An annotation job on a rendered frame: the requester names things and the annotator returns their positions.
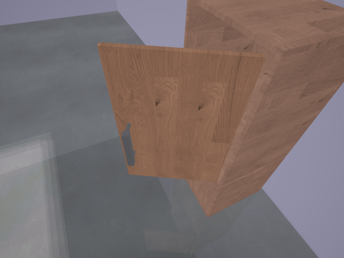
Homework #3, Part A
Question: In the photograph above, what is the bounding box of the handle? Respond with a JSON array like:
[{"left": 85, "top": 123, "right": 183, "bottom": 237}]
[{"left": 121, "top": 123, "right": 135, "bottom": 166}]

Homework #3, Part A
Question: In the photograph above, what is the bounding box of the cupboard door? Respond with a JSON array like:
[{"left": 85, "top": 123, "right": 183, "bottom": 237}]
[{"left": 97, "top": 42, "right": 266, "bottom": 182}]

